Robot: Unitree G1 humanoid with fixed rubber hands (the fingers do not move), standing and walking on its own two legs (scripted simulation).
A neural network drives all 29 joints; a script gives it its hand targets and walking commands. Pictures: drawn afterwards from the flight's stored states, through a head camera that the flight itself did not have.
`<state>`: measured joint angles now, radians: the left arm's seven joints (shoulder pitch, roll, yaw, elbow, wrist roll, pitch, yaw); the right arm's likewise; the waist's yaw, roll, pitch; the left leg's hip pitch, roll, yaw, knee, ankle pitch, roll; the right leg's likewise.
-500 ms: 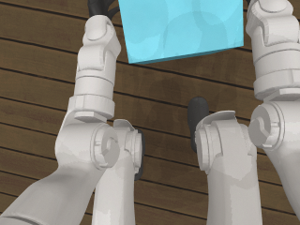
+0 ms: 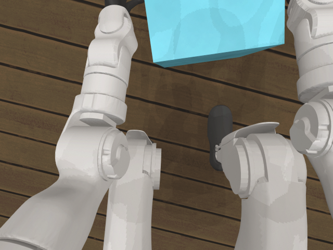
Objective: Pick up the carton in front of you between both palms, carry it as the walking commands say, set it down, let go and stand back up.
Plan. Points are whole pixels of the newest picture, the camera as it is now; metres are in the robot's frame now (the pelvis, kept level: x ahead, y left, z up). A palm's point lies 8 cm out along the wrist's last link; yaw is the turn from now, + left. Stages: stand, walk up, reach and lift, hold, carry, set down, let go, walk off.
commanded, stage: set down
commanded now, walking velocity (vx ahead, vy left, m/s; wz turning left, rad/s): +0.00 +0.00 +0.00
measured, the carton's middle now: (203, 9) +0.53 -0.12 -0.25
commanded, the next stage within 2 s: let go in 1.96 s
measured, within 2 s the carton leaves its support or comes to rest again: neither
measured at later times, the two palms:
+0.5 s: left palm (116, 7) +0.54 +0.04 -0.17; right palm out of the picture +0.51 -0.27 -0.17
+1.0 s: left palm (98, 3) +0.55 +0.07 -0.18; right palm out of the picture +0.52 -0.31 -0.18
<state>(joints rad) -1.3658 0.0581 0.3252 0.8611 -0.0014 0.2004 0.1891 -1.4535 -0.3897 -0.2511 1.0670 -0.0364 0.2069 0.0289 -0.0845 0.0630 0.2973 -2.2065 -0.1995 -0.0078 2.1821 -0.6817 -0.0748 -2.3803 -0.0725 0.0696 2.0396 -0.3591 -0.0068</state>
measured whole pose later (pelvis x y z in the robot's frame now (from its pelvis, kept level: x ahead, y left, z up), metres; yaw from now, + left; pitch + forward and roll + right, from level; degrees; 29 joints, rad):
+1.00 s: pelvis +0.00 +0.00 +0.00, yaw -1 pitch +34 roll +3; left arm -1.42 0.24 0.09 0.92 -0.18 0.12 0.17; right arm -1.51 -0.56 -0.19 1.20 0.18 0.03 0.02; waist -0.05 0.05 0.46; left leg -2.13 -0.18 -0.01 2.23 -0.71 -0.08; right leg -2.31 -0.06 0.06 2.08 -0.37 -0.01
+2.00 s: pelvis +0.04 -0.02 +0.24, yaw -4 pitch +45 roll +6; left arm -1.00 0.13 0.31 0.72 0.00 0.17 0.08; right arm -1.11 -0.36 -0.32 0.90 -0.08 0.17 0.08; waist 0.00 0.01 -0.08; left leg -1.57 -0.08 -0.04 1.26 -0.49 -0.06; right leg -1.74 0.00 0.05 1.18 -0.24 -0.02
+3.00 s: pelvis +0.14 -0.01 +0.39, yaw -8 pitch -2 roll -1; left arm 0.21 0.20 0.04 0.45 0.01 0.06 -0.07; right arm 0.25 -0.23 -0.04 0.40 0.00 0.09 0.06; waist 0.00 0.04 0.09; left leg -0.07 -0.01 -0.09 0.44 -0.34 0.01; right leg -0.21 0.02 0.00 0.40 -0.15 0.01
